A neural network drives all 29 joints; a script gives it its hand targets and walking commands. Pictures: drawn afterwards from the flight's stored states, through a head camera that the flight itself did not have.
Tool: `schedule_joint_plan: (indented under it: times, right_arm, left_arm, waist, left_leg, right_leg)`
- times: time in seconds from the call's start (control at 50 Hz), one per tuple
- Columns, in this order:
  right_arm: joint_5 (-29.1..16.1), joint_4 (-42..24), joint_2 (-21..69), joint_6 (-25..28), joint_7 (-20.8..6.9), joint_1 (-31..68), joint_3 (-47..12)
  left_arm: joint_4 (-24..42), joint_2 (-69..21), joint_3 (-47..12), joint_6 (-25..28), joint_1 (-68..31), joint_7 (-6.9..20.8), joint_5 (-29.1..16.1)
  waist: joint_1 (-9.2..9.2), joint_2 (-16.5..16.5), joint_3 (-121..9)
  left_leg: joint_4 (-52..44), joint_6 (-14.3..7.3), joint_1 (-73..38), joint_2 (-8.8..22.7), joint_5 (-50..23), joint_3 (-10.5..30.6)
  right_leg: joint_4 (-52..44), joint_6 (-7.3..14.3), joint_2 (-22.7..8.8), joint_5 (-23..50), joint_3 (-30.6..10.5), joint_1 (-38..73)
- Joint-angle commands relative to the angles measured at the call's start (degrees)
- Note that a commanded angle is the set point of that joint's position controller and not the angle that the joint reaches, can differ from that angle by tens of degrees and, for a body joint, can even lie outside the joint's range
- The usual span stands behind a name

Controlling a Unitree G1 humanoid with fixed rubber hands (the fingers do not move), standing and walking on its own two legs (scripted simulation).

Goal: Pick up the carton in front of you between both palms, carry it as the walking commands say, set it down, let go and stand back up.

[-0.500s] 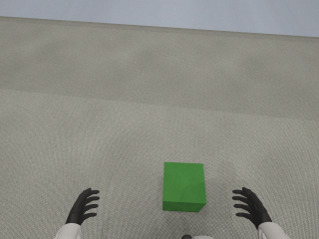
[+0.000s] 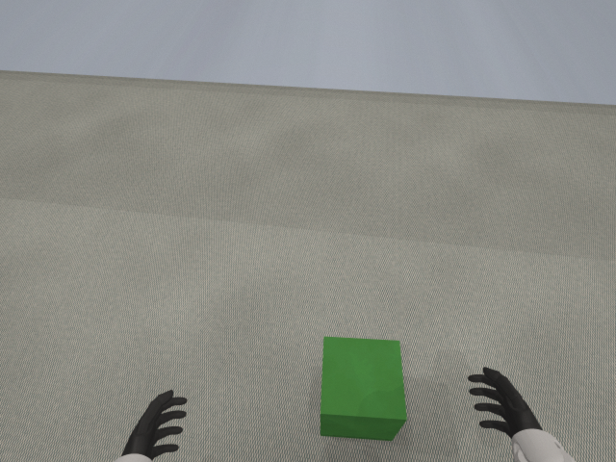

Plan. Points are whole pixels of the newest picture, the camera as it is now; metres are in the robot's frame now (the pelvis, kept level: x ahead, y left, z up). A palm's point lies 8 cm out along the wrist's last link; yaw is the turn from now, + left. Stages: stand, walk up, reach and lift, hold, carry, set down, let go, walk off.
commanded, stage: stand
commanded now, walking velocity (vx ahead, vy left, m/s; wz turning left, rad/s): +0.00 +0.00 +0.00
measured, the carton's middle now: (358, 389) +0.39 -0.11 -0.64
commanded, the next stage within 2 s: none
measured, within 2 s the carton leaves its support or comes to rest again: neither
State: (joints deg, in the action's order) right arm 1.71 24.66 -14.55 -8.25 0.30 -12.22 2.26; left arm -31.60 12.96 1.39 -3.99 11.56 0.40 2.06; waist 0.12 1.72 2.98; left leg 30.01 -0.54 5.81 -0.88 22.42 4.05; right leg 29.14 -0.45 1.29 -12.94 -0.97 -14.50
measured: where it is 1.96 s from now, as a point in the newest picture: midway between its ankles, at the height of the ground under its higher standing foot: outside the picture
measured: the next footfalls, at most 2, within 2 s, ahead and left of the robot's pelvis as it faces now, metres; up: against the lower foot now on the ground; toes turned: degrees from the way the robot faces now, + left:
none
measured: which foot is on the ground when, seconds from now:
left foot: down 0.00-1.00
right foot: down 0.00-1.00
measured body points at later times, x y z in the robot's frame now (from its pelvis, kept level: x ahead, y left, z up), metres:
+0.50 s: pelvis +0.02 -0.01 +0.00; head +0.04 -0.03 +0.45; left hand +0.14 +0.29 -0.09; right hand +0.17 -0.30 -0.10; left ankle -0.07 +0.12 -0.73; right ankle +0.03 -0.13 -0.73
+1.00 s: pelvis +0.01 -0.02 +0.01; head +0.01 -0.03 +0.46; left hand +0.11 +0.29 -0.10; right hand +0.13 -0.32 -0.10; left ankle -0.07 +0.12 -0.73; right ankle +0.03 -0.13 -0.73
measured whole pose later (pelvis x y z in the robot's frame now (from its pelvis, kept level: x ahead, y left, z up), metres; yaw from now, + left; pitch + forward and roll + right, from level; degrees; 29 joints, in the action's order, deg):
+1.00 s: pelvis +0.01 -0.02 +0.01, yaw +2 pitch -2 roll +0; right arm 1.9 45.7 -22.0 0.2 1.6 -12.5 0.8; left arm -53.7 20.2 2.3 0.1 6.9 -0.4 1.3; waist -0.7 1.7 1.9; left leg 23.6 0.8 2.8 -0.7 19.2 6.3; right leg 26.6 1.1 0.8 -12.6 1.2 -12.5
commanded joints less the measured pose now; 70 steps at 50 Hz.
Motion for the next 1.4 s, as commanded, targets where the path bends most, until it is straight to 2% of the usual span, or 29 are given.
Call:
schedule_joint_plan:
  times: [0.0, 0.02, 0.06, 0.1, 0.16, 0.18, 0.28, 0.32, 0.38, 0.42, 0.46, 0.48, 0.54, 0.56, 0.62, 0.7, 0.74, 0.8, 0.84, 0.86, 0.9, 1.02, 1.08, 1.1, 1.16, 1.22, 1.26, 1.28, 1.38]
  right_arm:
    - [1.33, -1.0, -9.84, 5.17, 0.61, 2.17, 3.13]
    - [1.3, -0.1, -9.65, 5.99, 0.32, 2.11, 2.94]
    - [1.04, 1.78, -11.4, 6.91, 0.15, 2.75, 3.53]
    - [1.11, 2.92, -11.5, 7.33, -0.03, 2.03, 3.04]
    - [0.65, 4.45, -12.23, 7.64, 0.31, 0.92, 2.77]
    - [0.37, 4.71, -12.12, 7.62, 0.41, 0.88, 2.55]
    - [0.29, 7.36, -13.07, 7.68, 0.92, -1.12, 2.03]
    - [0.2, 8.02, -13.75, 7.88, 1.02, -0.28, 2.15]
    - [0.38, 9.32, -13.87, 8.2, 1.07, -0.3, 1.63]
    - [0.26, 10.07, -14.22, 8.49, 1.36, -1.39, 1.33]
    - [0.3, 10.68, -14.11, 8.31, 1.61, -1.41, 1.24]
    - [0.5, 10.26, -14.19, 8.31, 1.49, 0.08, 1.38]
    - [0.33, 11.43, -14.21, 8.42, 1.4, -0.85, 1.24]
    - [0.31, 12.24, -14.07, 8.32, 1.38, -0.22, 1.18]
    - [0.33, 12.66, -14.94, 8.58, 1.61, -0.26, 1.42]
    - [0.2, 14.01, -14.38, 8.78, 1.66, -0.32, 0.88]
    - [0.35, 14.46, -15.48, 8.78, 1.86, -0.05, 1.17]
    - [0.19, 15.72, -15.28, 9.15, 1.62, -0.66, 0.83]
    - [0.29, 16.32, -15.56, 8.99, 1.67, -0.21, 0.86]
    - [0.18, 16.42, -15.25, 9.07, 1.53, -0.95, 0.79]
    - [0.42, 16.8, -15.76, 9.14, 1.56, 1.31, 0.71]
    - [0.05, 19.1, -16.01, 9.1, 1.39, 1.16, 0.53]
    - [0.41, 19.95, -16.25, 9.27, 1.46, 0.78, 0.41]
    - [0.09, 20.27, -16.9, 9.1, 1.19, 1.71, 0.65]
    - [0.22, 21.2, -16.72, 9.28, 1.33, 1.22, 0.36]
    - [-0.22, 22.1, -16.31, 9.29, 1.27, 1.38, 0.21]
    - [0.15, 22.61, -16.34, 9.26, 1.23, 2.17, -0.06]
    - [-0.18, 22.97, -15.75, 9.31, 1.24, 0.68, -0.16]
    - [-0.01, 24.44, -17.35, 9.44, 0.93, 1.4, 0.16]
  left_arm:
    - [-1.62, 11.48, 4.14, 2.09, -1.47, -1.26, 1.51]
    - [-1.96, 11.6, 4.0, 2.6, -3.94, -0.99, 1.24]
    - [-2.93, 11.81, 3.82, 3.75, -4.83, -0.32, 0.81]
    - [-4.44, 11.3, 3.7, 3.95, -5.02, -0.2, 0.62]
    - [-6.74, 12.61, 3.61, 4.35, -2.68, -0.62, 0.46]
    - [-7.66, 13.56, 3.7, 4.41, -2.84, -0.66, 0.55]
    - [-9.82, 15.04, 3.61, 4.25, -3.95, -1.01, 0.27]
    - [-10.58, 14.87, 3.41, 3.99, -4.23, -0.97, 0.2]
    - [-11.34, 14.78, 3.38, 4.19, -4.68, -1.09, 0.05]
    - [-12.44, 14.82, 3.26, 4.18, -3.77, -1.34, 0.23]
    - [-12.75, 15.82, 3.48, 3.81, -4.58, -1.34, 0.17]
    - [-12.9, 14.89, 3.43, 4.1, -5.38, -1.28, 0.03]
    - [-14.15, 15.75, 3.41, 4.3, -5.26, -1.12, -0.3]
    - [-14.18, 15.87, 3.28, 4.43, -5.65, -1.29, -0.06]
    - [-14.93, 15.05, 3.26, 4.71, -5.68, -1.04, -0.36]
    - [-15.76, 15.76, 3.42, 4.51, -6.47, -1.01, -0.68]
    - [-16.35, 15.55, 3.19, 4.63, -6.17, -0.92, -0.32]
    - [-17.11, 16.37, 3.38, 4.64, -5.84, -1.16, -0.69]
    - [-17.73, 16.49, 3.37, 4.67, -5.75, -0.92, -0.68]
    - [-17.99, 16.42, 3.1, 4.57, -6.15, -0.94, -0.9]
    - [-18.32, 15.73, 3.01, 4.5, -6.41, -1.12, -0.64]
    - [-20.15, 17.3, 2.89, 4.6, -6.82, -0.95, -0.8]
    - [-21.21, 16.9, 2.68, 5.1, -6.23, -0.85, -1.09]
    - [-21.31, 17.05, 2.58, 5.13, -7.62, -0.89, -1.03]
    - [-22.15, 17.19, 2.44, 5.01, -7.17, -0.7, -1.0]
    - [-22.9, 18.07, 2.54, 4.81, -7.72, -0.8, -1.16]
    - [-23.47, 17.52, 2.2, 4.86, -7.71, -0.75, -1.27]
    - [-23.0, 17.93, 2.24, 5.09, -7.49, -0.66, -1.46]
    - [-24.58, 18.19, 2.24, 5.05, -7.7, -0.61, -1.32]
  waist:
    - [-0.21, 2.25, -2.03]
    - [0.11, -1.81, -0.74]
    - [-0.07, -2.3, -2.23]
    - [-0.05, -0.07, -3.23]
    - [-1.17, -1.86, -7.37]
    - [-0.54, -1.13, -7.28]
    - [-0.06, -2.71, -8.0]
    - [-0.22, 0.3, -8.13]
    - [-0.74, -2.65, -7.81]
    - [-0.33, -0.02, -6.9]
    - [0.11, -1.19, -6.41]
    - [-0.89, -2.36, -6.81]
    - [-0.36, -0.75, -5.39]
    - [-0.83, -2.68, -5.18]
    - [-0.79, 0.11, -6.07]
    - [-1.02, -2.64, -4.91]
    - [-0.51, 0.39, -4.85]
    - [-0.7, -2.02, -4.71]
    - [-0.64, -0.09, -3.85]
    - [-0.7, -1.82, -5.49]
    - [-1.42, -1.41, -3.89]
    - [-0.86, -1.12, -2.77]
    - [-1.48, -1.87, -3.48]
    - [-0.71, -2.7, -2.43]
    - [-0.36, -0.7, -3.34]
    - [-0.55, -2.78, -2.76]
    - [-1.21, -0.12, -1.2]
    - [-1.34, -2.36, -2.66]
    - [-1.39, -2.29, -2.87]
  left_leg:
    - [-6.6, 0.14, 13.25, 3.22, 1.36, 3.62]
    - [-7.78, -0.32, 13.61, 3.47, 4.48, 5.18]
    - [-5.15, -0.55, 11.63, 3.23, -2.16, 4.76]
    - [-4.97, -0.43, 11.12, 3.69, -8.8, 4.43]
    - [-3.21, 0.49, 7.89, 3.41, -19.11, 3.07]
    - [-2.49, 0.85, 7.13, 2.99, -21.43, 2.59]
    - [-3.18, 0.93, 4.72, 3.87, -23.9, 3.16]
    - [-3.48, 0.98, 4.0, 3.94, -24.51, 2.97]
    - [-4.29, 0.55, 4.31, 4.32, -24.62, 4.0]
    - [-3.69, 0.62, 4.27, 4.11, -26.89, 3.54]
    - [-4.64, 0.44, 4.03, 4.73, -24.48, 4.31]
    - [-5.0, 0.3, 5.21, 4.68, -23.4, 4.51]
    - [-5.96, 0.68, 4.79, 4.04, -19.76, 3.99]
    - [-6.57, 0.56, 4.9, 4.14, -18.86, 4.37]
    - [-6.91, 0.39, 3.88, 4.79, -23.52, 4.28]
    - [-6.83, 0.68, 4.62, 4.9, -22.56, 4.34]
    - [-7.47, 0.36, 4.85, 4.82, -22.03, 4.1]
    - [-8.53, 0.34, 3.69, 4.86, -20.6, 4.96]
    - [-8.52, 0.51, 4.46, 4.89, -20.11, 4.46]
    - [-8.99, 0.52, 4.02, 5.2, -19.89, 4.68]
    - [-9.56, 0.36, 4.93, 5.09, -18.21, 4.76]
    - [-11.09, 0.5, 3.92, 4.85, -13.2, 4.73]
    - [-11.81, 0.09, 4.58, 5.12, -14.15, 5.17]
    - [-12.2, 0.26, 3.96, 5.14, -14.41, 5.02]
    - [-11.58, 0.21, 3.51, 5.42, -14.65, 4.85]
    - [-12.64, -0.01, 4.41, 5.47, -14.8, 5.17]
    - [-12.91, 0.22, 4.9, 5.44, -12.98, 4.87]
    - [-12.78, 0.26, 4.47, 5.04, -12.15, 4.53]
    - [-13.54, -0.13, 4.01, 5.56, -13.68, 5.33]
  right_leg:
    - [-2.68, 0.47, -3.98, -4.38, -2.49, 3.37]
    - [-2.61, 0.28, -3.27, -7.67, -1.73, 1.49]
    - [-3.49, 1.33, -4.5, -2.04, -3.59, 1.89]
    - [-1.75, 1.37, -4.83, 6.6, -2.65, 3.48]
    - [-0.09, 1.65, -5.37, 14.9, -3.04, 7.3]
    - [-0.74, 2.04, -5.74, 17.19, -3.4, 7.22]
    - [-0.3, 2.78, -6.5, 19.64, -3.72, 8.06]
    - [-0.66, 2.63, -6.26, 17.99, -3.49, 8.09]
    - [-0.37, 2.55, -6.11, 18.18, -2.67, 8.89]
    - [-0.69, 3.21, -6.47, 21.01, -3.55, 9.23]
    - [-1.06, 3.11, -6.42, 17.96, -3.26, 8.49]
    - [-0.99, 2.89, -6.44, 17.95, -3.13, 9.72]
    - [-3.12, 2.92, -6.94, 15.03, -4.55, 8.8]
    - [-3.41, 2.82, -6.62, 15.14, -3.99, 9.16]
    - [-2.22, 3.1, -6.68, 18.15, -3.7, 9.45]
    - [-3.14, 2.99, -6.53, 17.4, -3.29, 9.58]
    - [-2.72, 3.24, -7.17, 17.31, -4.15, 10.11]
    - [-4.15, 2.98, -6.6, 16.08, -4.1, 10.03]
    - [-4.56, 3.14, -6.99, 16.01, -4.56, 10.04]
    - [-3.77, 3.17, -6.99, 16.03, -4.18, 10.84]
    - [-5.16, 2.78, -6.94, 14.61, -4.18, 10.57]
    - [-7.67, 2.32, -6.69, 10.46, -5.02, 8.68]
    - [-7.58, 2.35, -6.74, 10.07, -4.85, 10.53]
    - [-8.22, 2.36, -7.1, 9.92, -5.32, 9.41]
    - [-8.53, 2.66, -7.42, 12.77, -5.63, 10.32]
    - [-7.88, 2.4, -7.14, 12.55, -5.11, 10.87]
    - [-9.11, 2.2, -7.48, 9.83, -5.75, 9.7]
    - [-9.81, 2.12, -7.37, 6.6, -5.9, 10.31]
    - [-9.44, 2.38, -7.19, 7.73, -5.92, 10.42]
